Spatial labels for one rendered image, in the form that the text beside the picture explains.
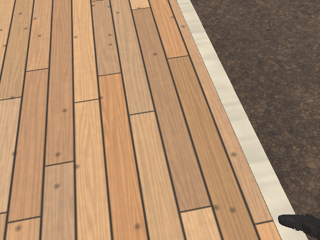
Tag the right robot hand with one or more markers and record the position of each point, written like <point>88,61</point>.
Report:
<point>307,223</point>

